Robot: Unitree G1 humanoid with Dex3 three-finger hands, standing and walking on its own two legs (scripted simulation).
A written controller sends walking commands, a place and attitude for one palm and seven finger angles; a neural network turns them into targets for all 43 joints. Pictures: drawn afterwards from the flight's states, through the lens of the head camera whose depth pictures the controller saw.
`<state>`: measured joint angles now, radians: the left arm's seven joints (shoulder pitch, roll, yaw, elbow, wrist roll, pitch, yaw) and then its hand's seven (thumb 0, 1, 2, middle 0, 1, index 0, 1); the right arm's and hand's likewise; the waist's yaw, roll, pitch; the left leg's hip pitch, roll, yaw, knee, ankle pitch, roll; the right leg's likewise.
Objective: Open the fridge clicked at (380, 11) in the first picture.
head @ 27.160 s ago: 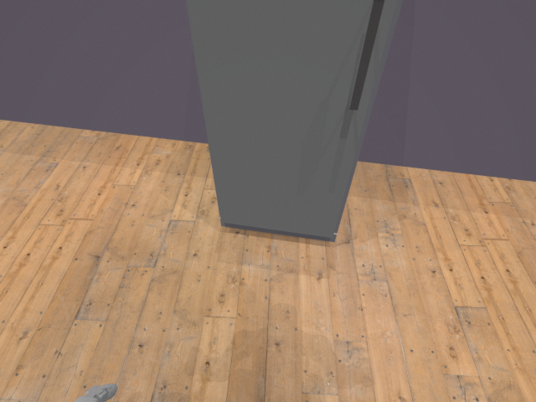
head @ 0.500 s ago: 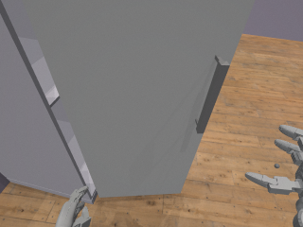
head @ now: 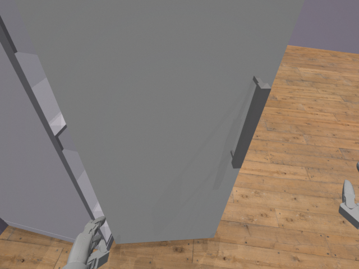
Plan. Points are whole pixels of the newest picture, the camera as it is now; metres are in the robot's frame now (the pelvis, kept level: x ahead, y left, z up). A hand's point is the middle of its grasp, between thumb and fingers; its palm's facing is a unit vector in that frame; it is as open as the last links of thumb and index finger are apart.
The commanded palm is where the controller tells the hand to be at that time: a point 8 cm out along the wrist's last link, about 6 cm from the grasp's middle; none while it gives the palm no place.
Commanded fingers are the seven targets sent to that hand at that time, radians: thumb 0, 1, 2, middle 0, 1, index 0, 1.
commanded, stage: draw the hand back to the body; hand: right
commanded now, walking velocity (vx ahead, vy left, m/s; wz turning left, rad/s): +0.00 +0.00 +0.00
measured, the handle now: (245, 126) +0.43 -0.18 +0.12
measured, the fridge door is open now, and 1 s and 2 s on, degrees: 73 73 73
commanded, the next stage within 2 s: step back with the hand held close in 0.30 s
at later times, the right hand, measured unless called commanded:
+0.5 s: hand (345, 203) +0.19 -0.27 +0.16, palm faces +0.48 +0.80 -0.36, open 7.4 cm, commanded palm +0.12 -0.30 +0.17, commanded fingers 0.00 -0.90 -0.90 0.20 0.30 0.20 0.30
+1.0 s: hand out of the picture +0.11 -0.30 +0.15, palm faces +0.45 +0.76 -0.47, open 7.4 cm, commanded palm +0.04 -0.33 +0.17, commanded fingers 0.00 -0.90 -0.90 0.20 0.30 0.20 0.30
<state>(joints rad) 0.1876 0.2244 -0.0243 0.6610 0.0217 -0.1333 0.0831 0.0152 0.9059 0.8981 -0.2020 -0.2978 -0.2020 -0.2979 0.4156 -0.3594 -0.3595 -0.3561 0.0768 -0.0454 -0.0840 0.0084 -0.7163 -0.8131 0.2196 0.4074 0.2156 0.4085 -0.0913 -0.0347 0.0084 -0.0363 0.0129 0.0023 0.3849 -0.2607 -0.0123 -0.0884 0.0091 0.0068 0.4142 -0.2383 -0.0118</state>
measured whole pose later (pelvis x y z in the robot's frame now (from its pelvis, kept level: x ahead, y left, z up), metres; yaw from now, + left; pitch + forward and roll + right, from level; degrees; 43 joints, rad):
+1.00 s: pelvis -0.09 -0.02 -0.01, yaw -2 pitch -1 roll +1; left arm 0.21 0.22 0.00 0.55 0.00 -0.05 0.09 0.01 0.91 0.90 -0.20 -0.30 -0.20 -0.30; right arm 0.48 -0.40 -0.42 -0.44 0.02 -0.19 -0.12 0.01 -0.89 -0.90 0.22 0.30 0.21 0.31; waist -0.01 -0.01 0.03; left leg -0.30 0.01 -0.02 0.50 -0.18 -0.04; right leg -0.36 0.03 0.01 0.53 -0.16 -0.06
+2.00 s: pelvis -0.31 -0.06 -0.01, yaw +1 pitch -1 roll +1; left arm 0.28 0.22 0.03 0.70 0.01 -0.08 0.06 0.01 0.91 0.90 -0.20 -0.30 -0.20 -0.30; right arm 0.54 -0.48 -0.46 -0.61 0.05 -0.16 -0.13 0.01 -0.88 -0.90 0.22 0.31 0.22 0.31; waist -0.07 0.09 -0.08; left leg -0.25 -0.01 0.08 0.56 -0.31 0.05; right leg -0.60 0.00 0.00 1.10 -0.33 0.02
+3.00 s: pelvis -0.32 -0.09 -0.01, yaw -3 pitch -1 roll -1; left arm 0.21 0.21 0.00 0.66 0.00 -0.13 0.06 0.01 0.91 0.90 -0.20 -0.30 -0.20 -0.30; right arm 0.52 -0.37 -0.38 -0.36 0.04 -0.18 -0.15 0.01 -0.89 -0.90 0.21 0.30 0.21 0.31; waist -0.03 -0.02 0.03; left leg -0.24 -0.02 0.06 0.52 -0.28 0.05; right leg -0.21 -0.01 -0.04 0.50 -0.28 0.00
